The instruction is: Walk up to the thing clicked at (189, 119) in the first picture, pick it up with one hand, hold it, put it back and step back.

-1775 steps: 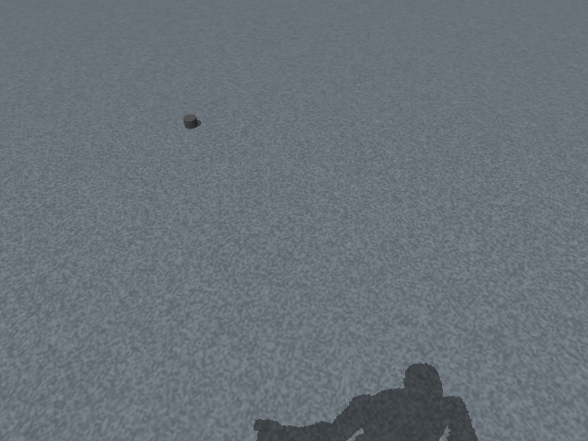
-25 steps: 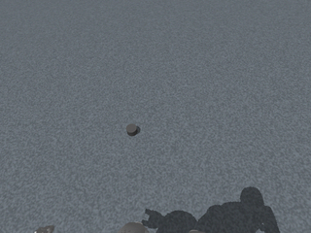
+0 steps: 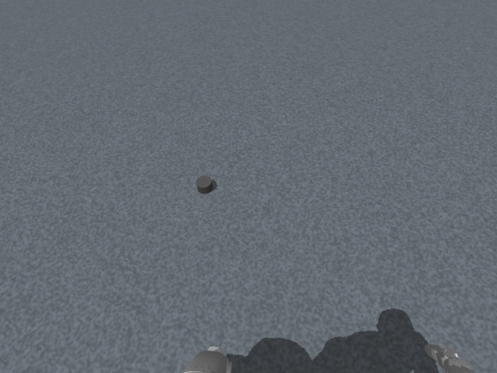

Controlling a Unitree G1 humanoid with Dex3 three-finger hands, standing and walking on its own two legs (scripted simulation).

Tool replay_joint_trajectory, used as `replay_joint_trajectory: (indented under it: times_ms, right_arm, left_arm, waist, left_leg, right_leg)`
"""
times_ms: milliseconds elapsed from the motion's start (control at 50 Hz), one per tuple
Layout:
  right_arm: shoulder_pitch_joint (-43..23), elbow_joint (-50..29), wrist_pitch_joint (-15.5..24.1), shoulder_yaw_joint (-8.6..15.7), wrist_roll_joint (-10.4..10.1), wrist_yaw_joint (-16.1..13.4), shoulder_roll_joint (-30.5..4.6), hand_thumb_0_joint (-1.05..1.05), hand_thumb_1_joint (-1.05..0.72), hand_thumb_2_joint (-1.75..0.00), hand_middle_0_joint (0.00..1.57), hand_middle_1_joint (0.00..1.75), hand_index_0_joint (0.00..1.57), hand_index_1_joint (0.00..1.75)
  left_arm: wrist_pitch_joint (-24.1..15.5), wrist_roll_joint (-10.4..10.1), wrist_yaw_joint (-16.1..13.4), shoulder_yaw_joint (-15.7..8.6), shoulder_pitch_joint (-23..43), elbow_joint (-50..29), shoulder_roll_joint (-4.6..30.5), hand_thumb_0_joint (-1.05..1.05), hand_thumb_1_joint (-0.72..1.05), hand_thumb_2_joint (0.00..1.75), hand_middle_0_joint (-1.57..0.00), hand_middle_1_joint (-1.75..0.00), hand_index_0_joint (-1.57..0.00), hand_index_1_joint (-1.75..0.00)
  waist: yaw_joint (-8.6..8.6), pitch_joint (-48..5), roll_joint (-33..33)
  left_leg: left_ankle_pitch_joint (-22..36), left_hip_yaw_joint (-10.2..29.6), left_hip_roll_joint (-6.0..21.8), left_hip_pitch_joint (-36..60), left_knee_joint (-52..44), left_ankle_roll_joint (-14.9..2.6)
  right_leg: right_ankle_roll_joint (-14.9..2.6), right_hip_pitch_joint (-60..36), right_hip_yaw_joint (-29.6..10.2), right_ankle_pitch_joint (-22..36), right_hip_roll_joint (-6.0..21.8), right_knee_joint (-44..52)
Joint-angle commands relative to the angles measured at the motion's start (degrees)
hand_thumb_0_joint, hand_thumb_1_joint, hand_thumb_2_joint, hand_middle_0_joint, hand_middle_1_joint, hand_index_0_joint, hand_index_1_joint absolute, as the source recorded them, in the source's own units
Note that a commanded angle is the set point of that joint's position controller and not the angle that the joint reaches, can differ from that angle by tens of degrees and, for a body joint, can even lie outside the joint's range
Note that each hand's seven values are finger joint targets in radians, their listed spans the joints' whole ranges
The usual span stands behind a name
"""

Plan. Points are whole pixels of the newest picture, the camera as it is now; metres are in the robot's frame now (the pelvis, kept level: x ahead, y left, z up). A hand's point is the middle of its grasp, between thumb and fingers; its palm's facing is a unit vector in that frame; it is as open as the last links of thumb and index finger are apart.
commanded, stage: step back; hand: left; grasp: from above
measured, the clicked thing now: (204, 184) +1.03 +0.30 -0.73
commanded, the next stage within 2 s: stand in 1.10 s
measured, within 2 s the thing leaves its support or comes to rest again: neither
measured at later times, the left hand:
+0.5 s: hand out of the picture +0.01 +0.28 -0.13, palm faces +0.06 -0.92 -0.40, open 7.4 cm
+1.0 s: hand out of the picture +0.07 +0.29 -0.14, palm faces +0.09 -0.93 -0.35, open 7.4 cm
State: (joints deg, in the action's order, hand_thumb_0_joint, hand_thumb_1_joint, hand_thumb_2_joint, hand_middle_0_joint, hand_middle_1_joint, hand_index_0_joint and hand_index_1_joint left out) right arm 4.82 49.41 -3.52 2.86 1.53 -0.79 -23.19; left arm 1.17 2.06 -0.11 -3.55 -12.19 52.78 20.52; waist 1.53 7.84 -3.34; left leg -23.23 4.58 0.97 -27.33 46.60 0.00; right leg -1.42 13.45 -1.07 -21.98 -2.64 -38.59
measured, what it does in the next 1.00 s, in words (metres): steps on the spot: left foot, then left foot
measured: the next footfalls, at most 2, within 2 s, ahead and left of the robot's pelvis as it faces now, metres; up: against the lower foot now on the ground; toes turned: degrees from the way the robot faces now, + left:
left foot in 0.22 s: +0.00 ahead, +0.14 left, +0.00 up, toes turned +2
left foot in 0.78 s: +0.06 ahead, +0.15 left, +0.00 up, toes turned +7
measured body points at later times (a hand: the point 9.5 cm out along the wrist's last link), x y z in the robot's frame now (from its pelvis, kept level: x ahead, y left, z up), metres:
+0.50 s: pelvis -0.04 +0.00 +0.01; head -0.04 +0.00 +0.46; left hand +0.00 +0.33 -0.10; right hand +0.03 -0.31 -0.12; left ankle -0.04 +0.14 -0.72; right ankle +0.00 -0.11 -0.72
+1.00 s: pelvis +0.01 +0.02 +0.02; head +0.03 +0.04 +0.46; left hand +0.06 +0.34 -0.12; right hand +0.15 -0.26 -0.11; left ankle +0.02 +0.15 -0.72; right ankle +0.00 -0.11 -0.72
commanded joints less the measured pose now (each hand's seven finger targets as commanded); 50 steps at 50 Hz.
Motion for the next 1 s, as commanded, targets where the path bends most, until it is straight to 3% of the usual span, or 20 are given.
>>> replay_joint_trajectory:
  times_ms: [0, 80, 120, 200, 220, 240, 260, 300, 400, 460, 500, 520, 600, 680, 740, 780, 800, 820, 900, 980]
  right_arm:
    - [1.68, -1.95, 1.39, 2.97, -1.14, -0.27, -10.61, 0.0, -0.9, -0.9, 0.2, 0.3, 0.2, 0.3]
    - [2.99, -0.76, 2.3, 2.82, 0.16, 0.6, -10.05, 0.0, -0.9, -0.9, 0.2, 0.3, 0.2, 0.3]
    - [1.45, -0.75, 3.11, 2.48, 0.49, 1.18, -9.28, 0.0, -0.9, -0.9, 0.2, 0.3, 0.2, 0.3]
    - [8.11, 3.52, 4.76, 3.55, 0.42, 1.24, -9.08, 0.0, -0.9, -0.9, 0.2, 0.3, 0.2, 0.3]
    - [9.88, 4.27, 5.21, 4.51, 0.89, 1.04, -10.93, 0.0, -0.9, -0.9, 0.2, 0.3, 0.2, 0.3]
    - [9.16, 3.94, 5.42, 4.83, 1.18, 0.84, -15.6, 0.0, -0.9, -0.9, 0.2, 0.3, 0.2, 0.3]
    - [8.46, 3.08, 5.47, 5.48, 0.72, 1.1, -18.65, 0.0, -0.9, -0.9, 0.2, 0.3, 0.2, 0.3]
    - [4.02, 2.12, 6.44, 3.5, 0.91, 0.86, -13.1, 0.0, -0.9, -0.9, 0.2, 0.3, 0.2, 0.3]
    - [4.85, 2.45, 5.39, 3.95, 1.03, 1.34, -13.03, 0.0, -0.9, -0.9, 0.2, 0.3, 0.2, 0.3]
    - [3.22, 1.8, 4.19, 2.53, -0.09, 1.34, -9.39, 0.0, -0.9, -0.9, 0.2, 0.3, 0.2, 0.3]
    - [1.94, 0.84, 3.95, 2.04, -0.04, 0.62, -7.2, 0.0, -0.9, -0.9, 0.2, 0.3, 0.2, 0.3]
    - [3.5, 1.82, 4.13, 2.93, 0.18, 0.36, -10.1, 0.0, -0.9, -0.9, 0.2, 0.3, 0.2, 0.3]
    - [8.95, 5.03, 5.1, 2.63, -0.03, 0.95, -8.8, 0.0, -0.9, -0.9, 0.2, 0.3, 0.2, 0.3]
    - [7.24, 5.37, 5.27, 2.27, 0.13, 1.15, -7.13, 0.0, -0.9, -0.9, 0.2, 0.3, 0.2, 0.3]
    - [7.8, 6.62, 5.69, 2.53, 0.41, 0.34, -7.22, 0.0, -0.9, -0.9, 0.2, 0.3, 0.2, 0.3]
    - [3.31, 5.41, 6.06, 2.7, 0.18, 0.0, -11.67, 0.0, -0.9, -0.9, 0.2, 0.3, 0.2, 0.3]
    - [1.17, 5.26, 5.8, 2.86, -0.36, 0.14, -13.1, 0.0, -0.9, -0.9, 0.2, 0.3, 0.2, 0.3]
    - [0.23, 5.79, 5.64, 2.55, -0.15, 0.23, -12.55, 0.0, -0.9, -0.9, 0.2, 0.3, 0.2, 0.3]
    - [-3.24, 7.03, 5.36, 1.23, -0.58, 0.13, -9.55, 0.0, -0.9, -0.9, 0.2, 0.3, 0.2, 0.3]
    - [-3.34, 8.63, 5.24, 1.33, -0.89, 0.01, -8.63, 0.0, -0.9, -0.9, 0.2, 0.3, 0.2, 0.3]
  left_arm:
    - [-2.7, 0.33, -1.84, -4.33, 7.95, -6.22, 16.81, 0.0, 0.9, 0.9, -0.2, -0.3, -0.2, -0.3]
    - [-3.07, 1.04, -1.11, -4.79, 3.04, -4.78, 16.59, 0.0, 0.9, 0.9, -0.2, -0.3, -0.2, -0.3]
    - [-3.15, 1.1, -0.82, -5.07, 1.02, -4.2, 16.81, 0.0, 0.9, 0.9, -0.2, -0.3, -0.2, -0.3]
    - [-1.78, 0.45, -0.06, -3.39, 2.72, -4.24, 15.25, 0.0, 0.9, 0.9, -0.2, -0.3, -0.2, -0.3]
    - [-1.77, 0.29, 0.03, -2.46, 1.49, -4.12, 12.28, 0.0, 0.9, 0.9, -0.2, -0.3, -0.2, -0.3]
    - [-1.89, -1.03, 0.22, -1.86, 4.93, -4.28, 10.12, 0.0, 0.9, 0.9, -0.2, -0.3, -0.2, -0.3]
    - [-1.94, -0.59, -0.05, -3.62, 6.89, -3.67, 15.29, 0.0, 0.9, 0.9, -0.2, -0.3, -0.2, -0.3]
    - [-2.44, -1.28, 0.5, -2.93, 3.45, -2.29, 13.12, 0.0, 0.9, 0.9, -0.2, -0.3, -0.2, -0.3]
    - [-3.31, -0.73, 0.96, -3.08, 1.67, -0.25, 11.88, 0.0, 0.9, 0.9, -0.2, -0.3, -0.2, -0.3]
    - [-4.03, 0.06, -0.13, -3.53, -2.95, 2.42, 11.98, 0.0, 0.9, 0.9, -0.2, -0.3, -0.2, -0.3]
    - [-4.34, 0.65, -0.48, -5.5, -4.59, 2.29, 20.58, 0.0, 0.9, 0.9, -0.2, -0.3, -0.2, -0.3]
    - [-4.61, 0.68, -0.42, -5.69, 0.33, 0.17, 20.81, 0.0, 0.9, 0.9, -0.2, -0.3, -0.2, -0.3]
    - [-5.46, -0.19, -0.49, -4.14, 3.6, -0.46, 15.87, 0.0, 0.9, 0.9, -0.2, -0.3, -0.2, -0.3]
    - [-4.77, -0.56, -0.28, -3.18, 5.1, -0.45, 15.35, 0.0, 0.9, 0.9, -0.2, -0.3, -0.2, -0.3]
    - [-3.82, -1.46, -0.43, -1.76, 5.16, -0.83, 13.19, 0.0, 0.9, 0.9, -0.2, -0.3, -0.2, -0.3]
    - [-3.16, -2.65, -0.51, -0.78, 3.32, -0.36, 10.66, 0.0, 0.9, 0.9, -0.2, -0.3, -0.2, -0.3]
    - [-2.7, -2.48, -0.72, -0.98, 4.2, 0.76, 11.51, 0.0, 0.9, 0.9, -0.2, -0.3, -0.2, -0.3]
    - [-2.75, -2.03, -0.73, -0.68, 5.48, 1.21, 11.33, 0.0, 0.9, 0.9, -0.2, -0.3, -0.2, -0.3]
    - [-3.59, -1.84, -0.74, -0.82, 4.44, 4.2, 13.06, 0.0, 0.9, 0.9, -0.2, -0.3, -0.2, -0.3]
    - [-3.64, -1.85, -1.0, -0.76, 6.52, 5.02, 13.07, 0.0, 0.9, 0.9, -0.2, -0.3, -0.2, -0.3]
  waist:
    - [-2.26, -2.15, 5.72]
    - [1.08, -3.6, 11.47]
    - [2.8, -3.68, 13.57]
    - [-1.3, -5.53, 10.04]
    - [-1.98, -7.33, 3.57]
    - [-3.28, -6.75, -7.66]
    - [-3.89, -1.74, -4.98]
    - [-0.76, -1.34, -0.14]
    - [-2.1, -4.21, -6.79]
    - [1.79, -5.85, -2.06]
    - [3.81, -3.48, 13.39]
    - [1.93, 0.01, 9.41]
    - [-0.51, -2.89, 8.74]
    - [-0.49, -5.96, 12.33]
    - [-2.09, -9.28, 9.06]
    - [-0.01, -12.91, -0.8]
    - [-0.34, -12.4, -2.48]
    - [-0.36, -11.15, -2.31]
    - [0.09, -11.25, -2.24]
    - [-1.0, -13.53, 1.0]
  left_leg:
    - [-1.71, 6.69, -5.11, -1.42, 17.16, 0.33]
    - [-2.09, 1.68, -3.16, -1.24, 7.05, 1.31]
    - [-5.77, 0.21, -1.87, -0.76, -3.07, 1.46]
    - [2.55, -4.51, -3.26, 20.61, -25.64, -0.78]
    - [-1.22, 5.29, 1.75, 28.2, -27.69, -2.65]
    - [-22.74, 26.28, 13.43, 22.01, -34.28, -8.56]
    - [-30.36, 31.35, 18.43, 10.79, -37.66, -13.91]
    - [-16.08, 21.95, 13.87, 13.9, -33.69, -11.76]
    - [-8.28, 10.95, 9.63, 10.49, -29.71, -8.67]
    - [-7.9, 4.91, 5.64, 0.0, -19.22, -4.43]
    - [-10.38, 0.45, -3.68, -8.44, 3.11, -1.01]
    - [-8.33, 4.38, -0.86, -7.19, 7.46, -0.86]
    - [-1.32, 2.85, 0.89, 0.49, 2.74, -0.06]
    - [2.08, -4.89, 0.06, 9.81, -10.45, 0.44]
    - [18.14, -4.98, 0.14, 18.45, -20.96, -1.13]
    - [22.72, 9.45, 11.7, 17.67, -22.31, -6.65]
    - [19.08, 10.48, 14.03, 13.44, -23.39, -9.71]
    - [18.97, 9.72, 13.54, 12.44, -23.9, -9.01]
    - [24.19, 1.97, 7.72, 13.54, -21.24, -3.06]
    - [30.67, -0.82, 6.83, 19.11, -19.87, -2.62]
  right_leg:
    - [-9.63, 8.04, -16.5, 5.3, 17.34, 17.6]
    - [-7.53, 1.87, -13.98, -14.07, 13.76, 18.64]
    - [-8.68, -1.83, -16.62, -19.21, 16.17, 20.05]
    - [-5.96, 7.39, -9.25, -11.37, 13.38, 13.22]
    - [-3.66, 14.36, -5.29, -8.76, 10.03, 6.1]
    - [0.13, 19.78, 1.56, -10.17, 3.06, -4.72]
    - [0.17, 15.78, -1.03, -11.47, 4.16, -12.71]
    - [0.14, 15.46, -3.79, -5.04, 5.64, -11.78]
    - [0.69, 3.41, 3.3, -2.39, 2.35, 3.59]
    - [-0.67, -13.22, 2.48, 4.31, 1.57, 14.34]
    - [-9.7, -6.99, -31.03, -27.59, 23.38, 29.17]
    - [-13.15, -1.77, -33.59, -27.29, 27.13, 29.65]
    - [-8.79, -1.02, -14.78, -2.47, 18.47, 23.55]
    - [-7.38, 0.4, -6.63, 18.11, 16.33, 16.86]
    - [-3.51, 0.71, -2.43, 30.75, 12.94, 7.3]
    - [0.66, 1.79, 1.07, 11.59, 5.46, 2.87]
    - [0.46, -2.43, 1.54, 2.71, 4.58, 3.25]
    - [0.1, -3.34, 1.01, 1.95, 4.74, 5.52]
    - [-0.45, -6.48, -1.46, 17.91, 8.15, 11.39]
    - [-0.54, -6.62, -1.68, 25.68, 9.57, 12.67]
